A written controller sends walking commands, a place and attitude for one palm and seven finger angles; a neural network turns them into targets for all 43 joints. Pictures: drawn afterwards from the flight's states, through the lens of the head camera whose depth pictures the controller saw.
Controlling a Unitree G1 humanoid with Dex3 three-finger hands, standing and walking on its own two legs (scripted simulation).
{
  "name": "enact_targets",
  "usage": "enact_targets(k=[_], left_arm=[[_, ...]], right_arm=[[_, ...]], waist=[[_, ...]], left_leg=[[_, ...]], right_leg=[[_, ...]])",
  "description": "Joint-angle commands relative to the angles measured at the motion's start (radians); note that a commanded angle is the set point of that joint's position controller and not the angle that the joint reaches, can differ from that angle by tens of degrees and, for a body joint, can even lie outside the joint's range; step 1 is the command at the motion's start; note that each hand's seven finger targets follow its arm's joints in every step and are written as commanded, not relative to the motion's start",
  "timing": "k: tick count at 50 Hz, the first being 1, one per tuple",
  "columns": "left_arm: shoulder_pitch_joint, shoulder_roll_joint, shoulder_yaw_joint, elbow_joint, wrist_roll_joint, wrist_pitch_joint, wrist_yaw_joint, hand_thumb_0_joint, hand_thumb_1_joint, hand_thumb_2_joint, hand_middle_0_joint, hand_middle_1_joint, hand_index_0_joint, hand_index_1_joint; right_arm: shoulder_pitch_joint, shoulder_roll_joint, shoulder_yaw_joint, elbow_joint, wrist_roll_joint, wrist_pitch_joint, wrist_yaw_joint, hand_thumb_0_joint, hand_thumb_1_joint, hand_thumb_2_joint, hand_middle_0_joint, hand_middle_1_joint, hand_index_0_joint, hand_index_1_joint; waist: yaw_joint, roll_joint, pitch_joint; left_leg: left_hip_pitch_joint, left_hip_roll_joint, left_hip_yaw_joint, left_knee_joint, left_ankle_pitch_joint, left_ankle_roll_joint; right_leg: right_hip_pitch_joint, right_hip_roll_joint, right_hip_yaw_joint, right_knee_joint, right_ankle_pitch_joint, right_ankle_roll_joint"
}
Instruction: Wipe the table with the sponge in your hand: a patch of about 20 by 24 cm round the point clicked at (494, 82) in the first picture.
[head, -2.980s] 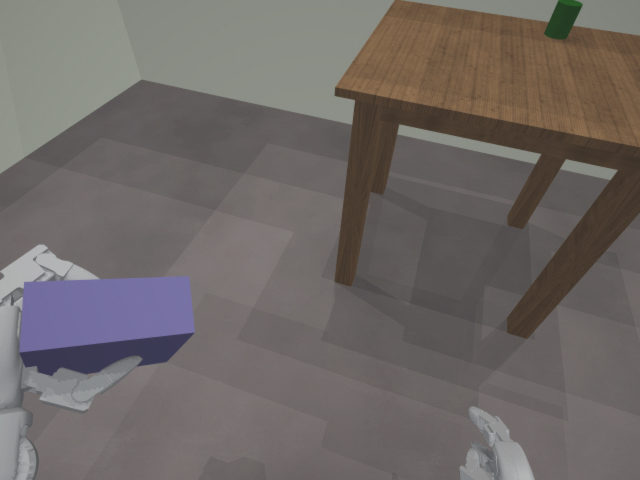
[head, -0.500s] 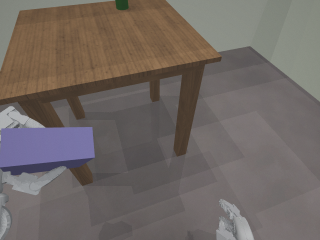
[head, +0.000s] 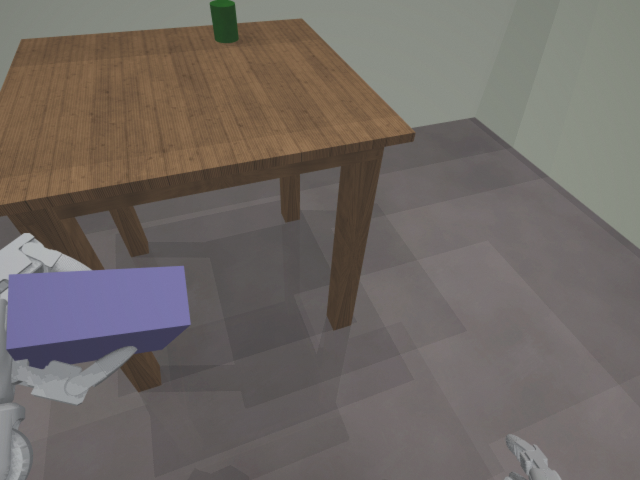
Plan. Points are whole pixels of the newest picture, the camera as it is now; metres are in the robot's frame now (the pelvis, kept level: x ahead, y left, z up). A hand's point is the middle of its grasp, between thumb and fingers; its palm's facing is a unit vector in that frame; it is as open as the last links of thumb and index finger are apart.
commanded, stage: take the last steps up to it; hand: left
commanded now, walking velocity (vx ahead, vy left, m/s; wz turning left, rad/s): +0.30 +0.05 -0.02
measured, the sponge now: (126, 317) +0.22 +0.20 +0.16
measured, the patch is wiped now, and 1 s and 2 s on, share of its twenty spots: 0.00 0.00 0.00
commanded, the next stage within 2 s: come to a stop and stand still in 1.36 s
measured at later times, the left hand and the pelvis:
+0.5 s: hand (174, 255) +0.30 +0.18 +0.16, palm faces +0.37 -0.80 -0.47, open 9.8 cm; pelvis +0.08 -0.05 +0.01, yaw +0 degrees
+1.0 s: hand (198, 171) +0.42 +0.19 +0.18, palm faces +0.37 -0.81 -0.46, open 9.8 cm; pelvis +0.21 -0.04 +0.00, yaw -1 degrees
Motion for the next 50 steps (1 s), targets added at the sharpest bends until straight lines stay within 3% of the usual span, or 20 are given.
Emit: enact_targets(k=[1, 3, 6, 10, 14, 15, 16, 17, 18, 21, 24, 30, 34, 35, 36, 37, 39, 42, 45, 50], left_arm=[[-0.180, 0.214, 0.117, -0.214, 0.009, -0.088, 0.018, 0.000, 0.100, 1.300, -1.200, -1.600, -1.200, -1.600], [-0.148, 0.200, 0.121, -0.186, 0.012, -0.080, 0.007, 0.000, 0.100, 1.300, -1.200, -1.600, -1.200, -1.600], [-0.108, 0.177, 0.117, -0.251, 0.008, -0.073, 0.001, 0.000, 0.100, 1.300, -1.200, -1.600, -1.200, -1.600], [-0.075, 0.148, 0.105, -0.216, -0.003, -0.062, -0.006, 0.000, 0.100, 1.300, -1.200, -1.600, -1.200, -1.600], [-0.117, 0.154, 0.110, -0.127, 0.003, -0.052, -0.001, 0.000, 0.100, 1.300, -1.200, -1.600, -1.200, -1.600], [-0.130, 0.165, 0.115, -0.115, 0.009, -0.050, 0.001, 0.000, 0.100, 1.300, -1.200, -1.600, -1.200, -1.600], [-0.123, 0.186, 0.122, -0.102, 0.014, -0.042, 0.001, 0.000, 0.100, 1.300, -1.200, -1.600, -1.200, -1.600], [-0.157, 0.223, 0.151, -0.133, 0.001, -0.043, 0.005, 0.000, 0.100, 1.300, -1.200, -1.600, -1.200, -1.600], [-0.189, 0.208, 0.146, -0.143, -0.002, -0.054, -0.004, 0.000, 0.100, 1.300, -1.200, -1.600, -1.200, -1.600], [-0.110, 0.220, 0.170, -0.192, 0.004, -0.080, -0.013, 0.000, 0.100, 1.300, -1.200, -1.600, -1.200, -1.600], [-0.059, 0.205, 0.171, -0.229, 0.004, -0.100, -0.007, 0.000, 0.100, 1.300, -1.200, -1.600, -1.200, -1.600], [0.038, 0.203, 0.199, -0.303, -0.012, -0.090, 0.020, 0.000, 0.100, 1.300, -1.200, -1.600, -1.200, -1.600], [-0.003, 0.183, 0.175, -0.275, -0.016, -0.079, 0.027, 0.000, 0.100, 1.300, -1.200, -1.600, -1.200, -1.600], [-0.025, 0.185, 0.171, -0.265, -0.016, -0.083, 0.027, 0.000, 0.100, 1.300, -1.200, -1.600, -1.200, -1.600], [-0.019, 0.168, 0.158, -0.255, -0.018, -0.086, 0.024, 0.000, 0.100, 1.300, -1.200, -1.600, -1.200, -1.600], [-0.037, 0.172, 0.153, -0.260, -0.021, -0.093, 0.023, 0.000, 0.100, 1.300, -1.200, -1.600, -1.200, -1.600], [-0.083, 0.210, 0.156, -0.181, -0.014, -0.084, 0.007, 0.000, 0.100, 1.300, -1.200, -1.600, -1.200, -1.600], [-0.113, 0.183, 0.123, -0.281, 0.000, -0.082, -0.003, 0.000, 0.100, 1.300, -1.200, -1.600, -1.200, -1.600], [-0.031, 0.160, 0.121, -0.310, -0.012, -0.071, -0.009, 0.000, 0.100, 1.300, -1.200, -1.600, -1.200, -1.600], [-0.043, 0.169, 0.150, -0.226, -0.007, -0.066, -0.002, 0.000, 0.100, 1.300, -1.200, -1.600, -1.200, -1.600]], right_arm=[[-0.124, -0.061, 0.001, -0.159, -0.006, -0.075, -0.003, 0.000, -0.900, -0.900, 0.200, 0.300, 0.200, 0.300], [-0.127, -0.054, 0.000, -0.143, -0.007, -0.086, 0.002, 0.000, -0.900, -0.900, 0.200, 0.300, 0.200, 0.300], [-0.118, -0.064, -0.010, -0.138, -0.001, -0.098, 0.009, 0.000, -0.900, -0.900, 0.200, 0.300, 0.200, 0.300], [-0.114, -0.063, -0.003, -0.126, -0.005, -0.107, 0.012, 0.000, -0.900, -0.900, 0.200, 0.300, 0.200, 0.300], [-0.135, -0.053, 0.001, -0.115, -0.002, -0.100, 0.003, 0.000, -0.900, -0.900, 0.200, 0.300, 0.200, 0.300], [-0.130, -0.041, -0.002, -0.111, 0.000, -0.093, 0.003, 0.000, -0.900, -0.900, 0.200, 0.300, 0.200, 0.300], [-0.132, -0.015, 0.002, -0.121, 0.004, -0.085, 0.008, 0.000, -0.900, -0.900, 0.200, 0.300, 0.200, 0.300], [-0.191, -0.029, 0.008, -0.139, 0.001, -0.088, 0.010, 0.000, -0.900, -0.900, 0.200, 0.300, 0.200, 0.300], [-0.162, -0.044, -0.008, -0.115, -0.002, -0.090, 0.017, 0.000, -0.900, -0.900, 0.200, 0.300, 0.200, 0.300], [-0.192, -0.035, 0.005, -0.105, 0.000, -0.054, 0.025, 0.000, -0.900, -0.900, 0.200, 0.300, 0.200, 0.300], [-0.186, -0.035, 0.004, -0.121, -0.006, -0.045, 0.026, 0.000, -0.900, -0.900, 0.200, 0.300, 0.200, 0.300], [-0.153, -0.029, -0.018, -0.178, -0.006, -0.059, 0.029, 0.000, -0.900, -0.900, 0.200, 0.300, 0.200, 0.300], [-0.110, -0.047, -0.034, -0.177, -0.002, -0.054, 0.017, 0.000, -0.900, -0.900, 0.200, 0.300, 0.200, 0.300], [-0.096, -0.061, -0.041, -0.175, 0.002, -0.053, 0.011, 0.000, -0.900, -0.900, 0.200, 0.300, 0.200, 0.300], [-0.102, -0.089, -0.050, -0.181, 0.004, -0.050, 0.008, 0.000, -0.900, -0.900, 0.200, 0.300, 0.200, 0.300], [-0.103, -0.078, -0.041, -0.189, 0.009, -0.054, 0.015, 0.000, -0.900, -0.900, 0.200, 0.300, 0.200, 0.300], [-0.133, -0.066, -0.018, -0.169, -0.002, -0.065, 0.019, 0.000, -0.900, -0.900, 0.200, 0.300, 0.200, 0.300], [-0.129, -0.065, -0.028, -0.143, 0.014, -0.077, 0.024, 0.000, -0.900, -0.900, 0.200, 0.300, 0.200, 0.300], [-0.124, -0.058, -0.019, -0.141, 0.010, -0.098, 0.026, 0.000, -0.900, -0.900, 0.200, 0.300, 0.200, 0.300], [-0.131, -0.054, -0.007, -0.121, 0.001, -0.110, 0.019, 0.000, -0.900, -0.900, 0.200, 0.300, 0.200, 0.300]], waist=[[-0.015, 0.348, 0.000], [-0.016, 0.240, 0.052], [-0.001, 0.220, -0.007], [-0.011, 0.238, -0.034], [0.001, 0.144, -0.064], [0.006, 0.007, -0.089], [0.004, -0.254, -0.105], [0.026, -0.290, -0.075], [0.002, -0.211, -0.078], [0.005, -0.028, -0.053], [-0.006, -0.046, -0.066], [0.030, -0.061, -0.135], [-0.007, -0.033, -0.144], [-0.023, 0.039, -0.157], [-0.026, 0.233, -0.175], [-0.014, 0.330, -0.165], [-0.023, 0.252, -0.056], [-0.004, 0.211, -0.039], [0.004, 0.253, -0.067], [0.005, 0.230, -0.074]], left_leg=[[0.188, 0.371, -0.597, -0.340, -0.258, 0.216], [0.079, 0.348, -0.522, -0.343, -0.313, 0.231], [0.089, 0.252, -0.281, -0.287, -0.144, 0.177], [0.060, 0.225, -0.174, -0.247, 0.020, 0.146], [-0.031, 0.171, -0.093, -0.048, -0.110, 0.083], [-0.114, 0.116, -0.037, 0.159, -0.138, 0.059], [-0.317, -0.007, 0.022, 0.435, -0.239, 0.013], [-0.455, -0.024, -0.068, 0.634, -0.317, -0.009], [-0.430, 0.014, -0.157, 0.703, -0.229, -0.017], [-0.410, 0.052, -0.149, 0.680, -0.128, -0.040], [-0.340, 0.052, -0.100, 0.500, -0.064, -0.040], [-0.207, 0.006, 0.016, 0.141, -0.046, -0.023], [0.054, -0.019, 0.055, -0.069, 0.087, -0.013], [0.178, 0.005, 0.014, -0.104, 0.104, 0.012], [0.308, 0.156, -0.203, -0.140, 0.146, 0.083], [0.400, 0.342, -0.488, -0.169, 0.342, 0.199], [0.207, 0.381, -0.545, -0.246, 0.152, 0.252], [0.179, 0.280, -0.313, -0.216, 0.159, 0.205], [0.103, 0.224, -0.170, -0.230, 0.197, 0.168], [0.033, 0.210, -0.093, -0.153, 0.115, 0.114]], right_leg=[[-0.385, -0.011, 0.078, 0.442, -0.255, 0.035], [-0.388, -0.065, 0.116, 0.505, -0.169, 0.047], [-0.312, -0.066, 0.047, 0.389, -0.076, 0.064], [-0.162, -0.036, -0.029, 0.168, -0.055, 0.082], [0.085, -0.012, -0.062, -0.100, 0.023, 0.074], [0.170, -0.097, 0.080, -0.171, -0.002, 0.028], [0.264, -0.308, 0.471, -0.264, -0.012, -0.079], [0.290, -0.437, 0.651, -0.316, 0.084, -0.150], [0.234, -0.420, 0.600, -0.322, 0.020, -0.137], [0.178, -0.354, 0.379, -0.281, 0.218, -0.132], [0.157, -0.309, 0.207, -0.270, 0.393, -0.107], [0.253, -0.299, 0.194, -0.198, 0.510, -0.112], [0.146, -0.230, 0.128, -0.058, 0.383, -0.046], [0.057, -0.197, 0.105, 0.067, 0.371, -0.018], [-0.107, -0.102, 0.028, 0.267, 0.154, 0.033], [-0.319, -0.019, 0.015, 0.462, -0.275, 0.060], [-0.402, -0.071, 0.111, 0.627, -0.271, 0.056], [-0.414, -0.101, 0.076, 0.560, -0.139, 0.074], [-0.277, -0.091, 0.017, 0.383, -0.046, 0.082], [-0.054, -0.040, -0.078, 0.067, 0.020, 0.094]])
